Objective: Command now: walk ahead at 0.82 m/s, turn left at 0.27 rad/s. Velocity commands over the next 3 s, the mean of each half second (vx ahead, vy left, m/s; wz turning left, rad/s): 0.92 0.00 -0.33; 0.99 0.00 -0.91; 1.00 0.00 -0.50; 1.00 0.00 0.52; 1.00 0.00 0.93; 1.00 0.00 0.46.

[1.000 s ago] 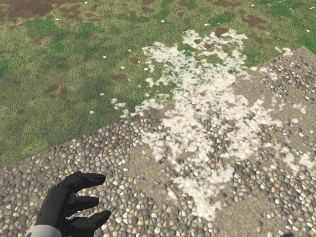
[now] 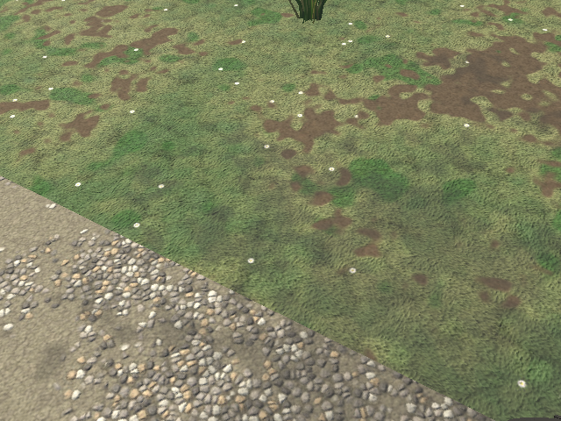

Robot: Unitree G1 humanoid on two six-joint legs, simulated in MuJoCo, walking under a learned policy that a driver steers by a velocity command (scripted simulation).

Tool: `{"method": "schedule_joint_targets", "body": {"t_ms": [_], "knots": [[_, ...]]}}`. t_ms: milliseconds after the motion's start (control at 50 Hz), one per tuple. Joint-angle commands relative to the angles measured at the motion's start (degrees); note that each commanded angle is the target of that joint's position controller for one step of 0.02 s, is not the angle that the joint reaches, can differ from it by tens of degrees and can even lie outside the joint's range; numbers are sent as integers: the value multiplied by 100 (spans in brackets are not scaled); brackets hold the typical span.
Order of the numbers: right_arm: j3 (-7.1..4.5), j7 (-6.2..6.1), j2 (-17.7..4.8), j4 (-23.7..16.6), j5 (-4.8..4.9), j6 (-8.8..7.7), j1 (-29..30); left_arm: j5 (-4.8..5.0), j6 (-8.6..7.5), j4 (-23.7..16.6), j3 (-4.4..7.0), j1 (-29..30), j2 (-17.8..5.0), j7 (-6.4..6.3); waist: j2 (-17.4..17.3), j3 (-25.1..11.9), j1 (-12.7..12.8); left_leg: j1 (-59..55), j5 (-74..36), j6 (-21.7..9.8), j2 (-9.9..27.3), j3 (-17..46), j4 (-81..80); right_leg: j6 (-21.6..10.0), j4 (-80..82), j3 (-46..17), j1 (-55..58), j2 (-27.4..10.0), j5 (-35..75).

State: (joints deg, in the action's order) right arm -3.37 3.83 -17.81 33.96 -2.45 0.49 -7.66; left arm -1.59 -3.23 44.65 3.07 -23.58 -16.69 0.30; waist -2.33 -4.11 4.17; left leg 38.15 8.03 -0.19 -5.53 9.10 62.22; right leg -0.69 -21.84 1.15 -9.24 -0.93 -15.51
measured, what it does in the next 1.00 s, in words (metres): walks ahead, turning right: left foot, then right foot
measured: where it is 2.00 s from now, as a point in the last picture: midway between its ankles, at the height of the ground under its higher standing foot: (552, 202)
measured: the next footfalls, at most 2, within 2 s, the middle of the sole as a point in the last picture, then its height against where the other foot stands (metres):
left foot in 0.22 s outside the picture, level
right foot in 0.68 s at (353, 400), level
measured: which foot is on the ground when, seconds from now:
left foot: up 0.00-0.20, down 0.22-0.66, up 0.68-1.00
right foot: down 0.00-0.22, up 0.24-0.66, down 0.68-1.00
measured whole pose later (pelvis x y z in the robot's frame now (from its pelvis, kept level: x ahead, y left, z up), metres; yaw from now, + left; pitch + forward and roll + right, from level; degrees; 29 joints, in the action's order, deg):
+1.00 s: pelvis +0.72 -0.08 -0.01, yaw -39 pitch +2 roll +0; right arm 2.0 1.2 -15.2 32.7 -2.1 -3.0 0.8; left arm 0.1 -3.4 47.2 4.5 -26.0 -18.3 1.2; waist -0.2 2.0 6.8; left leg 41.0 -1.1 3.3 6.9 5.2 38.5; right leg -9.6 -18.0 -12.0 2.1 10.9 -19.8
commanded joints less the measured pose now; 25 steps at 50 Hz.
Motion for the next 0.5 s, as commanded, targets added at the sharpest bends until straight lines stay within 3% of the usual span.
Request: {"method": "schedule_joint_targets", "body": {"t_ms": [20,100,140,160,180,200,220,240,260,280,300,340,360,400,480,500], "knots": [[-62,47,-441,-452,20,-55,574,39,-194,-278,250,-27,-940,21,783,794,-7,1026,-97,105,218,-93,-456,-793,1568,-1514,434,-1277,-1632],[65,161,-330,-616,57,-138,1301,51,-166,-77,265,-327,-936,37,1156,940,271,69,111,60,676,-1032,-2076,-787,1818,-1057,376,-1256,-1200],[107,156,-253,-628,87,-207,1380,53,-121,14,273,-341,-969,59,1212,1069,268,-839,497,-64,590,-1229,-2837,-804,1755,-979,67,-1217,-715],[99,117,-282,-585,69,-235,1218,66,-93,69,299,-339,-1064,67,1246,1078,180,-1306,857,-141,455,-1327,-3063,-890,1601,-998,-47,-1266,-261],[54,40,-365,-465,64,-280,743,81,-74,115,320,-255,-1160,72,1215,961,-113,-1968,986,-218,302,-1394,-3297,-947,1140,-981,-171,-1303,799],[-38,-71,-511,-121,44,-358,-325,110,-92,129,295,-80,-1094,80,838,488,-728,-3350,653,-299,230,-1285,-3531,-873,-110,-628,-545,-1056,2230],[-174,-209,-849,229,-73,-434,-1613,143,-166,6,236,167,-924,109,310,-440,-1415,-5205,1082,-391,805,-680,-3432,-756,-1923,-287,-1626,-607,1995],[-320,-338,-1626,306,-225,-473,-2463,214,-243,-432,14,339,-29,127,-1497,-1217,-1634,-6617,3763,-603,2753,1960,-4219,-554,-4156,-73,-3563,115,-1312],[-301,-401,-1553,220,-154,-481,-2259,246,-213,-527,90,661,-351,82,-944,-1106,-1595,-5770,4303,-743,3040,3388,-4905,-677,-5032,-803,-4054,290,-1070],[-174,-415,-1122,282,-138,-472,-1700,211,-153,-523,142,880,-483,100,-460,-289,-1204,-5176,3641,-671,2847,2428,-4721,-702,-5276,-836,-4261,-88,-537],[-82,-391,-754,292,-73,-482,-1363,165,-116,-425,125,797,-465,177,-290,30,-962,-4542,2857,-576,2553,1624,-4813,-629,-5047,-686,-3997,-327,-146],[38,-410,-394,363,22,-513,-1044,32,59,-208,125,588,-361,302,-488,485,-611,-3791,1885,-404,2097,545,-5195,-418,-4874,-541,-3664,-540,139],[55,-413,-344,444,67,-552,-1076,7,144,-237,108,636,-277,354,-624,611,-540,-3639,1464,-396,2085,210,-5289,-355,-4927,-495,-3687,-588,255],[55,-388,-273,647,123,-648,-1276,6,235,-357,76,1024,-179,428,-406,922,-509,-3604,612,-397,2034,-375,-5490,-317,-5035,-450,-4074,-608,639],[87,-380,-133,965,98,-754,-1376,48,244,-659,-2,1826,-159,501,-209,1299,-386,-3505,-1365,-255,1702,-1717,-5709,-396,-4213,-16,-4129,-446,1453],[71,-403,-225,1016,93,-766,-1371,41,243,-773,-48,2015,-142,538,-221,1332,-338,-3470,-1680,-210,1723,-1930,-5788,-478,-3740,151,-3906,-480,1609]]}}
Over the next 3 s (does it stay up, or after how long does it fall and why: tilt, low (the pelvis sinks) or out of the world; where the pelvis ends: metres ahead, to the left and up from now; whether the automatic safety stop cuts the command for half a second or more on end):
stays up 2.17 -1.05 -0.01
